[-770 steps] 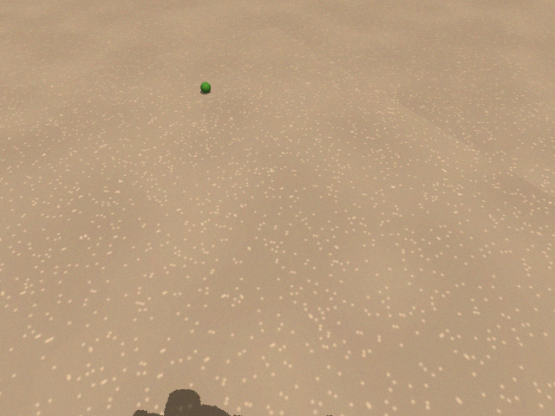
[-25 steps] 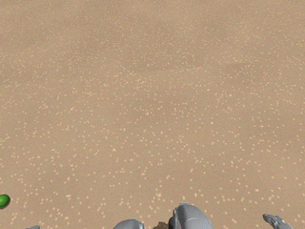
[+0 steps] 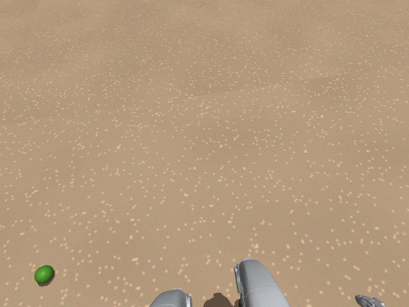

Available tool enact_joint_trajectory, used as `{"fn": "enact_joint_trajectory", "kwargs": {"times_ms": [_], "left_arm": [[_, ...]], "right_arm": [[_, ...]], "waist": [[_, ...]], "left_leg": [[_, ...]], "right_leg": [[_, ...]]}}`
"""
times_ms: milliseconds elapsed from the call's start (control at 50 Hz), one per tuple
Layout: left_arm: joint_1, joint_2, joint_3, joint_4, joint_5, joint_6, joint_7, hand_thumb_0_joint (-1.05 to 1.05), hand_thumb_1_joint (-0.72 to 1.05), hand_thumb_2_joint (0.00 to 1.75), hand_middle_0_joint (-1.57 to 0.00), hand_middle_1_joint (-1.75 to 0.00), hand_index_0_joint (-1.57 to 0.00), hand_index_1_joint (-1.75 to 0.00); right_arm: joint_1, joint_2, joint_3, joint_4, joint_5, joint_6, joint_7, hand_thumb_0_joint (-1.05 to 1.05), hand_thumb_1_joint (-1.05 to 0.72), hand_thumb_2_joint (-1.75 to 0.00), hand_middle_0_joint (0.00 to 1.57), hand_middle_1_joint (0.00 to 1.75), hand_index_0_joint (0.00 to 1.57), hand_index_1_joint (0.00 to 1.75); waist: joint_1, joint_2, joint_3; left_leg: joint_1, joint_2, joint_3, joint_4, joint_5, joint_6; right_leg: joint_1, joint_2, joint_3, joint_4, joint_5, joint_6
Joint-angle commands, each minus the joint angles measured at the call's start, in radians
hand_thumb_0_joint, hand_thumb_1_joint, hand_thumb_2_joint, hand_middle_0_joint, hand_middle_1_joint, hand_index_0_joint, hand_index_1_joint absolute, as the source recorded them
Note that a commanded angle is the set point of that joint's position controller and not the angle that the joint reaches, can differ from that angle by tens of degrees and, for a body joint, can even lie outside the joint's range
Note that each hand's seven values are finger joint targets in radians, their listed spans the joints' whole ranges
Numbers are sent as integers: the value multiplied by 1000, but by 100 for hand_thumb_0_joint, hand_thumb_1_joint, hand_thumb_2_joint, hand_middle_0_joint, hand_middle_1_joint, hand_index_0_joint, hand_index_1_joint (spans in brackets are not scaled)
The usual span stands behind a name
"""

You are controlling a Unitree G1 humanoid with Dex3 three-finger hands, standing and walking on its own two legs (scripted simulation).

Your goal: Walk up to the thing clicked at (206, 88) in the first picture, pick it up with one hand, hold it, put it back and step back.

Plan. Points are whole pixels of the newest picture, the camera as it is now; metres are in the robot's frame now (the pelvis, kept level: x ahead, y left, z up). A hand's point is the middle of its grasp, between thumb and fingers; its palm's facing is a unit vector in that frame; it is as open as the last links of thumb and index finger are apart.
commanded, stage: walk up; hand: left
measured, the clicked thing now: (44, 274) +0.34 +0.74 -0.69
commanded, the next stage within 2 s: none
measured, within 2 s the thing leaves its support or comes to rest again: neither
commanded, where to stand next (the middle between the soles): -0.13 +0.58 m, yaw -17 degrees
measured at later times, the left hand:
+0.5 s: hand out of the picture +0.02 +0.57 -0.12, palm faces -0.10 -0.77 -0.63, open 7.3 cm
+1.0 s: hand out of the picture -0.09 +0.74 -0.10, palm faces -0.15 -0.78 -0.61, open 7.3 cm
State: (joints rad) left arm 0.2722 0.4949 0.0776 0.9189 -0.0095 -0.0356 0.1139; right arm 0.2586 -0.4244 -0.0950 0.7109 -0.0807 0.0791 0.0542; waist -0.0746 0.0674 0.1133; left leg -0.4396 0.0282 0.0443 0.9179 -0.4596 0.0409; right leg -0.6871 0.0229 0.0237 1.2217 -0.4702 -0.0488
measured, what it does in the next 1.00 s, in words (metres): steps to the left: right foot, then left foot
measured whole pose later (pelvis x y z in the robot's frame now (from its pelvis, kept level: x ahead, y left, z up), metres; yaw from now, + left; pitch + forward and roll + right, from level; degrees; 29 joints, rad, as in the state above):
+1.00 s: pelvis -0.20 +0.45 +0.00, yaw -9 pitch -3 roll +1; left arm 0.29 0.41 0.05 0.80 0.04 -0.04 0.10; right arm 0.24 -0.48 -0.12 0.69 -0.06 0.14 0.06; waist -0.01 0.12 0.16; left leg -0.53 0.04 -0.16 1.28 -0.44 -0.02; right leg -0.54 -0.12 0.03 0.82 -0.25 0.00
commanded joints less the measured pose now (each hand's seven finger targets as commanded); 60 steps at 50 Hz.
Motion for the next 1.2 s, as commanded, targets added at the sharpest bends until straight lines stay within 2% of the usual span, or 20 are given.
{"fn": "enact_joint_trajectory", "kwargs": {"times_ms": [0,80,100,160,240,400,420,440,460,640,680,700,740,840,980,1040,1060,1080,1100,1180], "left_arm": [[107,161,42,-69,-10,-30,-3,0,90,90,-20,-30,-20,-30],[300,202,64,-58,17,-39,17,0,90,90,-20,-30,-20,-30],[259,278,85,-104,39,-42,23,0,90,90,-20,-30,-20,-30],[101,290,76,-177,17,-47,38,0,90,90,-20,-30,-20,-30],[18,272,80,-188,38,-43,17,0,90,90,-20,-30,-20,-30],[41,311,91,-167,48,-23,0,0,90,90,-20,-30,-20,-30],[36,246,73,-159,43,-16,5,0,90,90,-20,-30,-20,-30],[6,138,46,-175,30,-14,18,0,90,90,-20,-30,-20,-30],[-110,200,52,-181,36,-23,43,0,90,90,-20,-30,-20,-30],[124,135,43,-85,-11,-23,-4,0,90,90,-20,-30,-20,-30],[262,147,51,-55,7,-31,9,0,90,90,-20,-30,-20,-30],[245,226,74,-82,31,-37,18,0,90,90,-20,-30,-20,-30],[129,329,94,-163,36,-31,30,0,90,90,-20,-30,-20,-30],[18,246,83,-185,33,-37,17,0,90,90,-20,-30,-20,-30],[82,313,118,-160,62,-20,6,0,90,90,-20,-30,-20,-30],[19,291,108,-159,47,-2,4,0,90,90,-20,-30,-20,-30],[31,223,90,-143,44,9,7,0,90,90,-20,-30,-20,-30],[5,119,64,-171,29,8,20,0,90,90,-20,-30,-20,-30],[-143,206,77,-181,39,-6,44,0,90,90,-20,-30,-20,-30],[76,195,85,-53,-14,-11,11,0,90,90,-20,-30,-20,-30]], "right_arm": [[-54,-232,-69,-131,-6,-31,-21,0,-90,-90,20,30,20,30],[-65,-172,-42,-171,15,-7,-13,0,-90,-90,20,30,20,30],[22,-126,-30,-172,19,-8,-11,0,-90,-90,20,30,20,30],[-44,-247,-78,-170,3,16,-30,0,-90,-90,20,30,20,30],[24,-233,-87,-123,12,20,10,0,-90,-90,20,30,20,30],[97,-219,-96,-69,20,8,21,0,-90,-90,20,30,20,30],[174,-238,-106,-49,3,0,16,0,-90,-90,20,30,20,30],[146,-369,-123,-77,-5,-6,4,0,-90,-90,20,30,20,30],[15,-437,-129,-88,24,-9,-8,0,-90,-90,20,30,20,30],[-87,-220,-55,-144,4,-4,-23,0,-90,-90,20,30,20,30],[-117,-186,-39,-163,17,13,-19,0,-90,-90,20,30,20,30],[-30,-129,-25,-151,34,15,-19,0,-90,-90,20,30,20,30],[3,-201,-50,-165,16,32,-41,0,-90,-90,20,30,20,30],[35,-234,-91,-106,24,31,-9,0,-90,-90,20,30,20,30],[-17,-203,-87,-108,20,40,15,0,-90,-90,20,30,20,30],[157,-215,-103,-23,17,29,18,0,-90,-90,20,30,20,30],[213,-237,-114,-1,0,22,15,0,-90,-90,20,30,20,30],[157,-362,-125,-50,-3,17,12,0,-90,-90,20,30,20,30],[17,-430,-123,-58,25,11,1,0,-90,-90,20,30,20,30],[-159,-280,-78,-101,20,-6,-26,0,-90,-90,20,30,20,30]], "waist": [[20,161,-97],[147,-25,-180],[111,-235,-216],[77,-4,-123],[26,-142,-99],[23,-193,-173],[-30,-52,-182],[-53,314,-119],[-63,350,-55],[56,187,-97],[136,67,-146],[124,-136,-152],[87,-122,-185],[44,-124,-75],[115,-293,-101],[22,-205,-155],[-14,-42,-125],[-23,333,-58],[-48,330,50],[79,172,30]], "left_leg": [[142,192,-254,-337,521,171],[-103,75,-89,16,553,18],[-372,19,-82,205,-101,-60],[-306,77,-246,542,-85,-47],[-159,40,-161,501,55,-38],[143,-13,16,-149,-40,3],[209,1,-67,-281,-40,30],[153,272,-494,-455,34,135],[-12,356,-692,-565,24,276],[71,193,-271,-283,547,200],[-41,122,-175,-97,502,117],[-254,34,-140,88,224,42],[-344,0,-266,396,-190,-10],[-183,-51,-264,588,64,-52],[-71,32,-68,105,-125,-51],[208,-14,-2,-218,-64,-6],[245,-11,-81,-307,-95,12],[92,268,-557,-521,-215,137],[-166,343,-726,-654,-271,274],[-125,201,-358,-439,-22,168]], "right_leg": [[78,-36,-83,-187,-2,2],[618,-97,42,-698,284,-52],[795,-370,434,-694,412,-150],[388,-540,602,-817,270,-334],[196,-307,269,-742,48,-184],[113,-214,164,-571,97,-101],[29,-122,54,-353,89,-48],[-192,91,-91,-45,-168,17],[-157,43,8,70,-192,-4],[226,-29,-76,-296,-8,2],[508,-60,-24,-667,212,-18],[696,-197,258,-725,316,-38],[550,-566,669,-773,483,-263],[225,-318,278,-754,76,-176],[279,-269,216,-726,-58,-136],[116,-228,137,-600,-46,-56],[-10,-126,64,-378,-99,-23],[-195,64,-101,-33,-200,30],[-112,20,12,75,-185,11],[60,1,-6,91,21,2]]}}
